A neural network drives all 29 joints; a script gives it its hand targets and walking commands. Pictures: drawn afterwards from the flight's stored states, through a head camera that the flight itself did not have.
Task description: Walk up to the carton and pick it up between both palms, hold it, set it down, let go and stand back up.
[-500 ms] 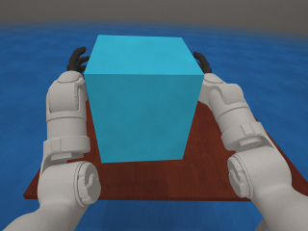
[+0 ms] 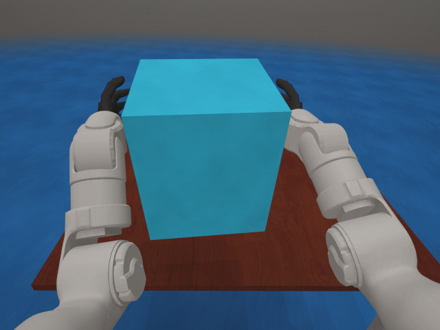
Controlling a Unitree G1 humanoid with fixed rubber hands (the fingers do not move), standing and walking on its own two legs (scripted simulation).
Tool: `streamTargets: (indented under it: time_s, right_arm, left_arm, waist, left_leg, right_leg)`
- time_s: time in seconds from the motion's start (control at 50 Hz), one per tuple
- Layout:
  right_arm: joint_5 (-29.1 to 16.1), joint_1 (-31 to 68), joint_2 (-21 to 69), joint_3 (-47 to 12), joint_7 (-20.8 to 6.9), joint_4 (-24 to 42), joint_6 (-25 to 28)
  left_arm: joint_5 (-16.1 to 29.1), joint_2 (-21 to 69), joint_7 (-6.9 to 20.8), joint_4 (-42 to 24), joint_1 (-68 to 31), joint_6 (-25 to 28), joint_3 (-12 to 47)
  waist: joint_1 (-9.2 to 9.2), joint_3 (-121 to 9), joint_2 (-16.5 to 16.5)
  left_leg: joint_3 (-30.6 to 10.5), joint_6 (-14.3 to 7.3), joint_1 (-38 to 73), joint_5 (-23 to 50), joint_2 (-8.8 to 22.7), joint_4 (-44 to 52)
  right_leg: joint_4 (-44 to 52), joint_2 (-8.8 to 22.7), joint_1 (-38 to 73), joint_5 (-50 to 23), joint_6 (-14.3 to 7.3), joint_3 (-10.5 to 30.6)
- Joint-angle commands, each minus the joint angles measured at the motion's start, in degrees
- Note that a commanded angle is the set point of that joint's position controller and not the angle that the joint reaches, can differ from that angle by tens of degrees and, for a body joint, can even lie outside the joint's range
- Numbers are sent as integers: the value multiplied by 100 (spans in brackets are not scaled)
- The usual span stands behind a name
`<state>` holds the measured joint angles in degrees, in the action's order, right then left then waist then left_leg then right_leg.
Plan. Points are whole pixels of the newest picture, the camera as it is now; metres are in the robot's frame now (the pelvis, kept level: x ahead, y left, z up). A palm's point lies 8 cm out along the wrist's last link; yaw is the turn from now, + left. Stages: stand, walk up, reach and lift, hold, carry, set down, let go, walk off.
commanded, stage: hold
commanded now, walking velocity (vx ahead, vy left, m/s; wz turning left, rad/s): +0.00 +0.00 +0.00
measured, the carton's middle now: (204, 148) +0.37 +0.00 +0.24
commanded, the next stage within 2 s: none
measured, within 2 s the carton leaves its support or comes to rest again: neither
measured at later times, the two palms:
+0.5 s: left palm (110, 120) +0.37 +0.16 +0.30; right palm (289, 120) +0.37 -0.14 +0.29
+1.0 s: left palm (109, 116) +0.37 +0.16 +0.30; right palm (288, 119) +0.37 -0.14 +0.29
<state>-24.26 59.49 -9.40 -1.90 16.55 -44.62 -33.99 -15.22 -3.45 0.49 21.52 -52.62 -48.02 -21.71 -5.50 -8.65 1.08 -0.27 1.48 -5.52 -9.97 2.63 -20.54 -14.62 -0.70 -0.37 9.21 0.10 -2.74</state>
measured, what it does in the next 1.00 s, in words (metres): stands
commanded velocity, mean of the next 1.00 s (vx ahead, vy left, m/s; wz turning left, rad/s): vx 0.00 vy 0.00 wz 0.00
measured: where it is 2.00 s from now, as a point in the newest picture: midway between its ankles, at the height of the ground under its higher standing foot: outside the picture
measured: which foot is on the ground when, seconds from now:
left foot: down 0.00-1.00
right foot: down 0.00-1.00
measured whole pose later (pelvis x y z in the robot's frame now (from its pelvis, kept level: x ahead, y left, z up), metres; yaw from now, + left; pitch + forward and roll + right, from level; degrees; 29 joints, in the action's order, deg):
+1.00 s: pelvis +0.00 +0.00 +0.00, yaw +0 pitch -5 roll -1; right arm -23.8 60.3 -9.4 -1.8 16.8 -43.8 -34.2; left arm -15.0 -4.4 0.9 22.5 -55.1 -48.1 -22.4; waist -5.2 -7.6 0.7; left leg -0.4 1.6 -6.2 -10.2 2.8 -21.3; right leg -15.0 -0.9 -0.9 9.2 0.0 -2.6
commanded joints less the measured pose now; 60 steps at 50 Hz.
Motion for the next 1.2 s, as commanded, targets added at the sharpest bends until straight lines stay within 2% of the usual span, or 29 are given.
streamTargets:
  time_s: [0.0,0.2,0.82,0.84,0.86,0.9,0.92,0.96,1.0,1.02,1.08,1.14,1.16,1.18]
  right_arm:
    - [-727,4500,3694,-1159,-675,1961,199]
    - [-737,4472,3730,-1231,-605,2074,168]
    - [-714,4421,3680,-1210,-623,2064,132]
    - [-558,4524,3653,-958,-653,1574,75]
    - [-484,4662,3654,-908,-687,1617,123]
    - [-648,4622,3756,-1046,-698,1848,166]
    - [-747,4513,3776,-1164,-675,1824,139]
    - [-817,4631,3692,-1265,-611,2122,143]
    - [-681,4516,3566,-1139,-596,1917,117]
    - [-710,4626,3603,-1173,-608,2048,144]
    - [-684,4559,3511,-1092,-605,1921,130]
    - [-762,4664,3662,-1127,-633,2069,154]
    - [-738,4609,3639,-1140,-642,1869,124]
    - [-751,4553,3633,-1101,-648,1854,135]
  left_arm:
    - [1010,3478,752,-334,-3817,237,2386]
    - [979,3441,765,-266,-3691,203,2348]
    - [958,3441,822,-356,-3683,153,2378]
    - [875,3151,862,87,-4025,177,2076]
    - [965,3265,876,61,-4158,240,2204]
    - [1068,3419,829,-197,-4106,299,2365]
    - [1071,3357,807,-292,-4065,300,2288]
    - [986,3278,823,-230,-3937,267,2238]
    - [899,3192,855,-56,-3835,234,2112]
    - [959,3249,861,-68,-3834,239,2192]
    - [971,3304,871,10,-3809,220,2170]
    - [1087,3352,841,-209,-3998,289,2196]
    - [1071,3291,828,-196,-4102,301,2198]
    - [1034,3336,815,-127,-4047,290,2219]
  waist:
    - [1,-1366,-336]
    - [-3,-1364,-231]
    - [-12,-1328,-293]
    - [24,-763,-146]
    - [2,-979,-184]
    - [-2,-1491,-389]
    - [44,-1639,-330]
    - [12,-1676,-291]
    - [41,-1378,-197]
    - [15,-1413,-204]
    - [-22,-1369,-305]
    - [31,-1583,-129]
    - [-11,-1474,-211]
    - [25,-1426,-336]
  left_leg:
    - [21,170,526,1233,-463,114]
    - [49,129,556,1174,-499,104]
    - [54,162,537,1212,-478,126]
    - [54,126,340,744,-508,165]
    - [25,138,262,610,-483,184]
    - [8,207,534,1285,-499,-13]
    - [-12,215,649,1493,-506,-64]
    - [23,211,674,1637,-561,-137]
    - [10,184,574,1301,-537,2]
    - [6,158,519,1248,-535,12]
    - [-13,200,506,1219,-515,22]
    - [13,196,562,1388,-516,-23]
    - [-2,216,580,1253,-510,7]
    - [-5,227,589,1245,-508,1]
  right_leg:
    - [116,-455,84,-845,255,158]
    - [123,-430,141,-988,296,183]
    - [109,-443,167,-962,265,175]
    - [185,-413,-176,-556,266,192]
    - [156,-400,-175,-393,221,196]
    - [41,-423,24,-1098,196,217]
    - [15,-455,129,-1313,212,200]
    - [5,-454,196,-1523,296,193]
    - [65,-436,108,-1205,301,168]
    - [78,-406,137,-1156,269,201]
    - [96,-418,116,-1061,228,185]
    - [42,-445,149,-1207,242,189]
    - [57,-439,-3,-1065,232,176]
    - [81,-452,-19,-941,224,159]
